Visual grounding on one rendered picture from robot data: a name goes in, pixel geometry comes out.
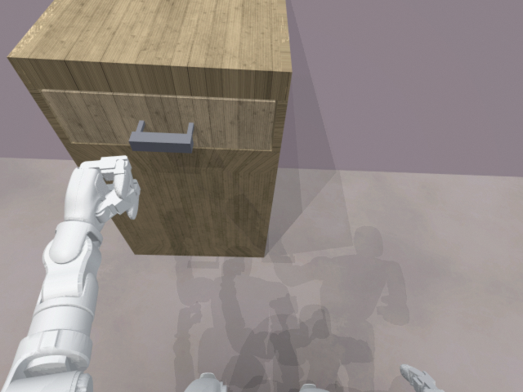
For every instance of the robot left forearm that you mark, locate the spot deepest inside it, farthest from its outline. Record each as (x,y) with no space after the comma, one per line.
(59,335)

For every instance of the robot shin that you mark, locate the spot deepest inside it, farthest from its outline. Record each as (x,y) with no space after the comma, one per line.
(307,386)
(207,375)

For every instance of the left robot shin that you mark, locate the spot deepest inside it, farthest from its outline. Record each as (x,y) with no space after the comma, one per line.
(207,375)

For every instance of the right robot shin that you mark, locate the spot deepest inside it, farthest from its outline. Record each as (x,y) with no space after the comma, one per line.
(307,386)

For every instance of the left robot upper arm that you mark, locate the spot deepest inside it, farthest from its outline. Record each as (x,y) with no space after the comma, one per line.
(74,381)

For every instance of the handle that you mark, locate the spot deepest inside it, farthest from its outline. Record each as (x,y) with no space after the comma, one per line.
(161,142)

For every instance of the robot left hand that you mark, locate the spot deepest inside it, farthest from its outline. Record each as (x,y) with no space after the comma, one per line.
(87,189)

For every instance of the drawer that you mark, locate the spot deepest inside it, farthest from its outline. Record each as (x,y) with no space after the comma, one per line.
(110,117)

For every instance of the cabinet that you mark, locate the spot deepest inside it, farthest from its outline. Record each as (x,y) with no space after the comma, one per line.
(215,201)

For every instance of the robot right hand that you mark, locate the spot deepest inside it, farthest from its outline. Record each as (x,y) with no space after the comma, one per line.
(421,381)

